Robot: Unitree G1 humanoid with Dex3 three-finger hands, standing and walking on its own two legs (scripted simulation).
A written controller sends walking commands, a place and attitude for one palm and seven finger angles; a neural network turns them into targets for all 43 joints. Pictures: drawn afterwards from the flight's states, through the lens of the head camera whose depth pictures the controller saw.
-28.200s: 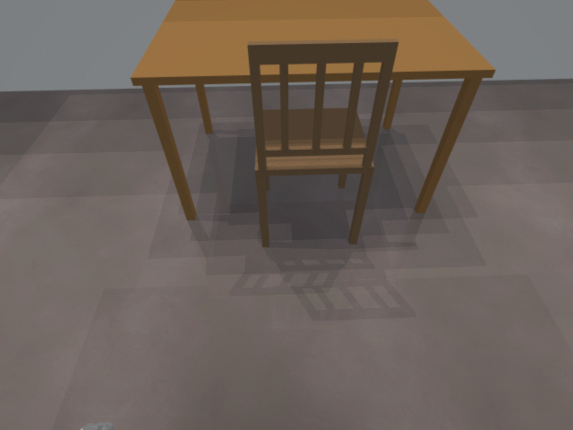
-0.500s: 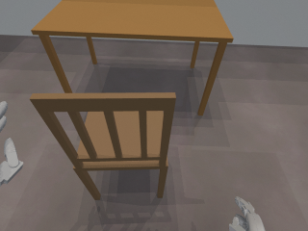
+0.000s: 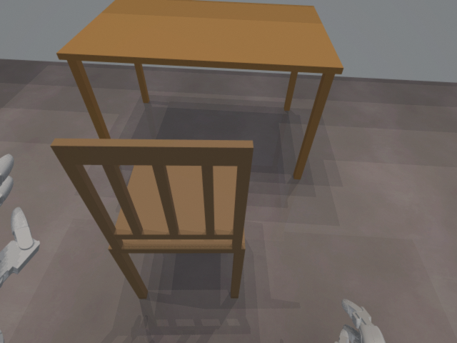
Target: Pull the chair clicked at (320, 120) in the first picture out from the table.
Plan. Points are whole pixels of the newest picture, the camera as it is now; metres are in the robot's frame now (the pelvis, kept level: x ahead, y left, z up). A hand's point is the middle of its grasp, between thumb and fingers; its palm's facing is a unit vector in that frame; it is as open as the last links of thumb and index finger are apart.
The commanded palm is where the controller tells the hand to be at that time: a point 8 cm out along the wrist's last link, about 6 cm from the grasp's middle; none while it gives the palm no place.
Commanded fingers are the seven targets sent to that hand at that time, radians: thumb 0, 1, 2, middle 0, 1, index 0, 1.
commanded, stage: stop stepping back and stand still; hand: left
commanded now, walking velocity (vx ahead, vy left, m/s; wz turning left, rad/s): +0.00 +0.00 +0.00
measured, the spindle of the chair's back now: (167, 202) +0.45 +0.19 -0.09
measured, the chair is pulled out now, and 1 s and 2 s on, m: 0.55 0.55 0.55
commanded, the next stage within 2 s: let the arm hang, fingers relaxed in 0.64 s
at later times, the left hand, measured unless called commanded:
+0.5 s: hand (51, 217) +0.24 +0.27 +0.15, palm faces +0.39 -0.79 -0.47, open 7.4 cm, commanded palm +0.18 +0.30 +0.18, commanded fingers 0.00 0.90 0.90 -0.20 -0.30 -0.20 -0.30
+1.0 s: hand out of the picture +0.11 +0.17 -0.16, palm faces +0.01 -0.99 -0.15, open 7.3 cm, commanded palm none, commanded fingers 0.00 0.90 0.90 -0.20 -0.30 -0.20 -0.30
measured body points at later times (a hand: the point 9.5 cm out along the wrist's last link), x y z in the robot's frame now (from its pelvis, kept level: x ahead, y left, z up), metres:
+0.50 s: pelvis +0.04 +0.00 +0.00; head +0.05 +0.01 +0.45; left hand +0.21 +0.31 +0.18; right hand +0.21 -0.23 -0.08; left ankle +0.05 +0.13 -0.74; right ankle +0.03 -0.13 -0.74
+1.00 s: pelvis +0.03 +0.01 +0.00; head +0.04 +0.01 +0.44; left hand +0.11 +0.22 -0.15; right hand +0.11 -0.23 -0.14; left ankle +0.05 +0.13 -0.74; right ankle +0.03 -0.13 -0.74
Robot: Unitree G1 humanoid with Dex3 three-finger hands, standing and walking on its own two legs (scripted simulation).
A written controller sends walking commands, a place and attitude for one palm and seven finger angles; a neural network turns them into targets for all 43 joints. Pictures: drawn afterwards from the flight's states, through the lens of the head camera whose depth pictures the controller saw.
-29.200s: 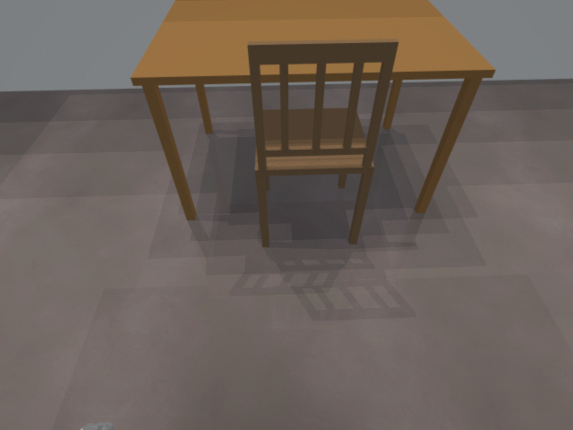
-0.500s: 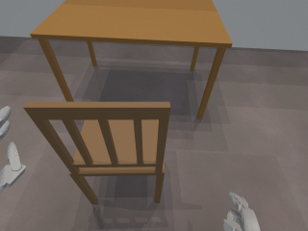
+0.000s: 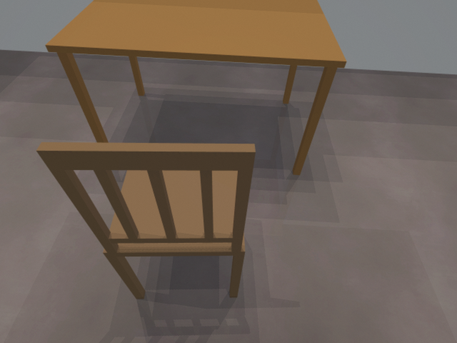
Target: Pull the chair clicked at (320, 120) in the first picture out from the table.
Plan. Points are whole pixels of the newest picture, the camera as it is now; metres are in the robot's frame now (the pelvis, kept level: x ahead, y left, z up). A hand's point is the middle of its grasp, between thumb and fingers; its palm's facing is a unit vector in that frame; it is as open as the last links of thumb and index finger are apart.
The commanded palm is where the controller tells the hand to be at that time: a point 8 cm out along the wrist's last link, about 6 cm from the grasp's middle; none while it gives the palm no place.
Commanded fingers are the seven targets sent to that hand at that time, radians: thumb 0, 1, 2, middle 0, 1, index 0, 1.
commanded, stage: let the arm hang, fingers relaxed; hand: left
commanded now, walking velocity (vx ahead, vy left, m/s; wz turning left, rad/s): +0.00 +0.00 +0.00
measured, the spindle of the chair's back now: (164, 206) +0.43 +0.17 -0.09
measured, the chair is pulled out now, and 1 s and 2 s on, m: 0.55 0.55 0.55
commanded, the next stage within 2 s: look to check the result in 0.84 s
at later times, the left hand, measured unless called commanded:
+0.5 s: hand out of the picture -0.04 +0.15 -0.17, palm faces +0.05 -0.98 -0.18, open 7.3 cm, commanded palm none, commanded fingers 0.00 0.90 0.90 -0.20 -0.30 -0.20 -0.30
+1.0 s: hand out of the picture -0.02 +0.14 -0.17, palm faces +0.06 -0.98 -0.18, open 7.3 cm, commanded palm none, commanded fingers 0.00 0.90 0.90 -0.20 -0.30 -0.20 -0.30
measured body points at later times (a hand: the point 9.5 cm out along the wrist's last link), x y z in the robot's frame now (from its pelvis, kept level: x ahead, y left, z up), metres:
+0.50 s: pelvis -0.01 -0.01 +0.00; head +0.00 -0.02 +0.45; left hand -0.04 +0.21 -0.15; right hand -0.03 -0.22 -0.16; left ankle +0.03 +0.12 -0.73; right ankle +0.00 -0.14 -0.73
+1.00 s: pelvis -0.01 -0.02 +0.00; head +0.00 -0.02 +0.45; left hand -0.03 +0.20 -0.15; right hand -0.03 -0.23 -0.16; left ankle +0.03 +0.12 -0.73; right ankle +0.00 -0.14 -0.73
